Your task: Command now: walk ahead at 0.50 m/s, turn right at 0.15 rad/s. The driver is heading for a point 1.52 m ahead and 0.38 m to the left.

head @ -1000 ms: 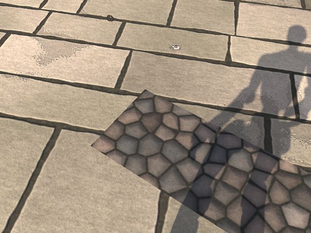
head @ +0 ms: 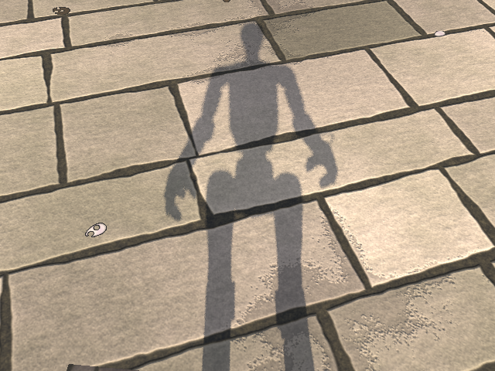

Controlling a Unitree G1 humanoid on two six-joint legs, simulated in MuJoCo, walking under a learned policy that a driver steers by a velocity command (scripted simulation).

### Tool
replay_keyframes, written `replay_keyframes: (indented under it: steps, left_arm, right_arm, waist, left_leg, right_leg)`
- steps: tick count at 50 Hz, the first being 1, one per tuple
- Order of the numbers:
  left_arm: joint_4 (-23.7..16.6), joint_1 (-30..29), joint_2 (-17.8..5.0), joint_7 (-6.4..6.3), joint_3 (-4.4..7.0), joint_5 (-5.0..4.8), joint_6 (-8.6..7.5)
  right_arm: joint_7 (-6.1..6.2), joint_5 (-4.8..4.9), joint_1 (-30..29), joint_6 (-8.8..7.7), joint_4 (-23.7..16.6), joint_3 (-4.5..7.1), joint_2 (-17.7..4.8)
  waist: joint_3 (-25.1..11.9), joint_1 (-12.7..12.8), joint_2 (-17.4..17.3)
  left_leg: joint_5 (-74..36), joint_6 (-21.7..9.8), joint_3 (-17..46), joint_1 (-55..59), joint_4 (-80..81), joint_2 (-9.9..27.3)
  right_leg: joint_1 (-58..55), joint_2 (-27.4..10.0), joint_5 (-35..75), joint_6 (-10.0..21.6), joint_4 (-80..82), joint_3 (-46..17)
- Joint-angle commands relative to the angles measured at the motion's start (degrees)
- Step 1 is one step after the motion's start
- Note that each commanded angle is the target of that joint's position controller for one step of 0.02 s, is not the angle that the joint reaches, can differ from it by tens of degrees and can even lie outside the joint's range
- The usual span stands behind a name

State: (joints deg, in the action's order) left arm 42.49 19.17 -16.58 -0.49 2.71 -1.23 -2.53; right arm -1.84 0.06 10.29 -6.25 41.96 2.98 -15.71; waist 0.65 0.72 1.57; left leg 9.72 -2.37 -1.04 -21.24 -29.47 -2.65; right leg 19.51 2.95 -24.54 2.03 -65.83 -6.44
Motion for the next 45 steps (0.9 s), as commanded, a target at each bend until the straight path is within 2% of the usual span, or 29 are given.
replay_keyframes:
  steps: [1, 2, 3, 4, 7, 10, 14, 16, 18, 19, 20, 21, 22, 23, 24, 25, 26, 27, 28, 30, 32, 34, 36, 39, 41, 42, 43, 44, 45]
  left_arm:
    - [-6.66, -4.93, -6.35, 0.19, 1.71, 0.85, -1.79]
    - [-6.26, -4.03, -5.46, 0.35, 1.58, 0.67, -1.72]
    - [-5.89, -3.44, -4.37, 0.32, 1.40, 0.75, -1.53]
    - [-6.30, -3.77, -3.56, 0.38, 1.09, 0.74, -1.41]
    - [-7.80, -9.26, -2.30, 0.45, 0.38, 1.13, -1.63]
    - [-8.76, -14.59, -1.19, 1.10, -0.11, 0.91, -2.15]
    - [-10.69, -21.41, -1.34, 2.21, -0.12, 0.25, -2.77]
    - [-11.70, -22.98, -2.08, 2.83, 0.21, 0.22, -3.26]
    - [-11.17, -20.18, -3.86, 2.98, 0.98, 0.38, -3.70]
    - [-9.83, -15.13, -5.39, 2.70, 1.84, 0.57, -3.85]
    - [-7.60, -6.80, -8.12, 2.10, 3.16, 1.03, -3.83]
    - [-6.19, 4.05, -12.56, 1.24, 4.33, 2.04, -3.51]
    - [-5.13, 5.17, -14.36, 1.63, 4.52, 1.99, -2.87]
    - [-5.50, 4.67, -8.58, 1.51, 3.23, 1.51, -2.65]
    - [-5.19, 1.32, -6.54, 1.27, 2.46, 1.10, -2.69]
    - [-5.02, -2.37, -5.59, 1.34, 2.03, 1.27, -2.85]
    - [-4.73, -4.96, -4.14, 1.54, 1.70, 1.62, -3.10]
    - [-4.29, -6.56, -3.84, 1.57, 1.71, 2.09, -3.57]
    - [-3.86, -7.79, -3.17, 1.62, 1.78, 2.02, -4.01]
    - [-2.69, -8.80, -3.72, 1.49, 2.16, 1.86, -4.70]
    - [-1.72, -9.35, -5.07, 1.04, 2.59, 2.13, -4.74]
    - [-1.28, -10.06, -6.43, 0.31, 2.96, 2.14, -4.08]
    - [-0.69, -9.26, -7.53, -0.47, 3.21, 1.81, -3.27]
    - [0.45, -7.64, -9.26, -0.98, 3.77, 0.63, -1.99]
    - [0.51, -8.39, -10.29, -1.17, 4.26, -0.55, -1.13]
    - [0.31, -9.08, -10.79, -1.32, 4.53, -1.11, -0.74]
    - [0.06, -9.85, -10.62, -1.44, 4.57, -1.51, -0.32]
    - [0.12, -8.65, -9.03, -1.31, 4.06, -1.22, -0.11]
    - [-0.94, -5.21, -5.43, -0.91, 2.67, 1.83, -0.26]
  right_arm:
    - [0.42, -0.72, 4.71, 0.02, -1.43, 1.20, -5.69]
    - [0.47, -0.59, 4.70, -0.07, -1.16, 1.03, -5.15]
    - [0.51, -0.29, 5.21, -0.17, -0.80, 0.93, -5.00]
    - [0.63, 0.07, 5.77, -0.31, -0.20, 1.24, -6.43]
    - [1.09, 0.42, 7.27, 0.08, 1.15, 1.71, -8.36]
    - [1.32, 0.90, 9.47, 0.68, 2.57, 1.64, -9.10]
    - [1.45, 1.27, 13.98, 1.65, 4.98, 1.46, -9.34]
    - [1.74, 1.45, 14.90, 2.43, 5.76, 1.61, -9.82]
    - [2.16, 1.46, 14.11, 3.03, 5.83, 2.12, -11.23]
    - [2.28, 1.52, 12.79, 3.19, 5.58, 2.21, -11.71]
    - [2.29, 1.12, 12.20, 3.13, 5.05, 1.75, -10.65]
    - [2.31, -0.49, 11.37, 2.84, 2.82, 0.34, -6.87]
    - [2.08, 0.74, 20.34, 1.96, 2.62, -1.26, -1.03]
    - [2.08, 2.09, 16.72, 1.69, 3.47, 0.35, -7.54]
    - [2.05, 2.79, 11.40, 1.69, 1.80, 1.27, -9.60]
    - [2.25, 2.34, 9.00, 1.86, 1.30, 1.23, -8.77]
    - [2.29, 1.51, 8.04, 2.26, 1.13, 1.48, -8.01]
    - [2.14, 1.64, 9.54, 2.95, 1.30, 1.50, -6.78]
    - [2.09, 1.86, 10.40, 3.67, 1.63, 1.43, -5.64]
    - [2.19, 1.74, 9.25, 4.82, 0.98, 1.47, -4.48]
    - [2.24, 0.99, 6.59, 5.24, -0.66, 1.53, -4.23]
    - [1.53, 0.61, 4.59, 4.93, -1.71, 1.17, -3.26]
    - [0.46, 0.42, 0.53, 4.62, -3.21, 0.71, -2.27]
    - [-0.87, 0.44, -2.44, 4.97, -5.69, 1.24, -3.56]
    - [-1.37, 0.12, -2.35, 5.49, -6.96, 2.08, -5.36]
    - [-1.46, -0.08, -0.62, 5.71, -7.05, 2.67, -6.46]
    - [-1.35, -0.10, 3.63, 5.73, -6.31, 3.61, -7.97]
    - [-0.54, -0.21, 9.61, 5.62, -4.74, 5.03, -10.80]
    - [1.08, -0.16, 11.70, 5.88, -5.44, 6.31, -16.77]
  waist:
    - [-0.78, -2.27, -5.90]
    - [-1.07, -1.68, -7.16]
    - [-1.53, -1.42, -6.58]
    - [-1.11, -1.14, -7.79]
    - [0.10, -2.51, -5.33]
    - [0.84, -4.45, -5.42]
    - [2.68, -6.66, -5.34]
    - [3.30, -5.91, -5.59]
    - [1.86, -3.35, -6.52]
    - [-1.07, -0.06, -6.55]
    - [-7.05, 3.97, -5.84]
    - [-16.86, 7.99, 0.87]
    - [-24.63, 3.72, 16.24]
    - [-19.94, 5.93, 9.59]
    - [-11.36, 5.48, 6.87]
    - [-7.01, 3.61, 3.48]
    - [-3.70, 1.97, 2.65]
    - [-2.81, 0.03, 4.84]
    - [-2.06, -0.87, 4.92]
    - [-0.09, -1.82, 3.41]
    - [1.92, -2.20, 2.00]
    - [1.78, -1.98, 1.96]
    - [1.38, -0.16, 1.62]
    - [-0.02, 0.66, 1.99]
    - [-0.77, -0.36, 2.85]
    - [-1.81, -1.59, 3.29]
    - [-3.82, -4.03, 2.56]
    - [-7.15, -6.62, -0.90]
    - [-11.38, -5.38, -13.46]
  left_leg:
    - [4.06, -9.89, 23.47, 17.49, 17.04, 16.21]
    - [0.63, -9.79, 20.72, 16.34, 17.98, 14.86]
    - [-2.17, -9.74, 18.48, 16.09, 18.75, 14.03]
    - [-5.87, -10.85, 17.43, 15.05, 19.30, 14.90]
    - [-11.68, -10.93, 12.77, 15.36, 20.93, 14.33]
    - [-14.34, -9.18, 8.23, 15.56, 20.98, 12.57]
    - [-13.95, -8.59, 8.38, 18.02, 19.59, 14.04]
    - [-15.74, -8.03, 10.27, 21.09, 17.29, 15.62]
    - [-21.35, -6.97, 11.46, 22.52, 13.46, 16.26]
    - [-28.68, -5.90, 10.29, 21.27, 8.18, 14.85]
    - [-29.85, -4.21, 8.41, 16.46, -1.49, 11.80]
    - [-12.88, -1.87, 5.97, 4.34, -19.45, 7.38]
    - [23.56, 0.95, 4.99, -15.20, -36.84, 0.18]
    - [23.06, 0.97, 9.62, -20.32, -42.77, 2.94]
    - [17.62, 0.88, 8.45, -22.77, -43.37, 5.04]
    - [13.04, 1.24, 7.27, -20.84, -41.80, 7.19]
    - [10.02, 1.45, 7.22, -19.01, -39.64, 8.54]
    - [7.97, 1.81, 7.50, -15.51, -38.63, 9.90]
    - [7.17, 2.17, 7.30, -13.85, -37.81, 10.30]
    - [4.83, 2.82, 7.21, -14.74, -36.09, 10.62]
    - [1.06, 3.90, 6.95, -16.32, -30.78, 10.28]
    - [-5.53, 4.10, 4.48, -13.58, -22.25, 9.50]
    - [-11.74, 3.72, 1.63, -10.38, -14.45, 8.18]
    - [-11.34, 2.33, 0.59, -9.39, -8.75, 7.18]
    - [-6.11, 0.54, -0.46, -8.29, -6.89, 5.92]
    - [-3.43, -0.56, -1.59, -5.81, -5.94, 4.51]
    - [-4.18, -2.05, -2.73, -0.27, -2.68, 2.49]
    - [-12.00, -4.03, -2.62, 8.88, 2.30, 0.23]
    - [-40.71, -8.65, 13.26, 22.52, 1.02, 11.84]
  right_leg:
    - [20.41, -7.69, 7.07, -0.31, -0.93, -0.45]
    - [18.71, -8.11, 7.90, -0.60, 1.09, 0.30]
    - [18.22, -8.29, 8.47, -0.76, 2.30, 1.21]
    - [18.62, -8.66, 8.60, -1.43, 4.90, 1.84]
    - [20.21, -9.22, 15.00, -2.81, 15.13, 3.28]
    - [17.59, -8.00, 24.55, -2.86, 25.78, 4.78]
    - [15.12, -6.09, 28.22, -2.20, 33.14, 5.62]
    - [14.91, -5.31, 25.15, -1.17, 35.93, 4.94]
    - [9.46, -4.17, 21.60, 0.08, 38.14, 5.08]
    - [1.27, -3.00, 21.77, 1.33, 40.14, 6.23]
    - [-12.35, -4.32, 23.48, 3.16, 39.48, 5.64]
    - [-30.34, -16.04, 25.30, 6.83, 36.49, -6.07]
    - [-45.29, -28.02, 12.73, 14.48, 41.96, -29.70]
    - [-40.53, -26.05, 4.23, 12.43, 46.04, -30.99]
    - [-33.08, -24.29, 5.09, 10.37, 47.67, -22.15]
    - [-25.40, -22.04, 10.26, 9.57, 49.66, -16.32]
    - [-19.45, -20.10, 13.91, 9.26, 52.00, -11.70]
    - [-15.14, -19.17, 16.71, 9.27, 53.97, -8.05]
    - [-12.76, -18.37, 18.64, 9.37, 55.62, -5.11]
    - [-10.22, -18.11, 22.60, 9.44, 57.77, -0.08]
    - [-9.60, -18.08, 35.50, 9.58, 57.19, 5.06]
    - [-9.08, -16.08, 42.07, 8.44, 55.96, 11.16]
    - [-9.57, -15.27, 44.65, 7.65, 54.67, 14.72]
    - [-15.07, -17.35, 45.90, 6.83, 51.13, 15.39]
    - [-18.01, -18.66, 48.95, 5.74, 46.44, 15.45]
    - [-18.55, -18.65, 52.73, 5.00, 42.22, 15.68]
    - [-17.95, -17.32, 54.21, 3.63, 34.93, 16.68]
    - [-15.07, -13.62, 49.42, 0.99, 23.64, 18.08]
    - [-0.89, -8.73, 18.37, -3.30, 5.69, 18.61]
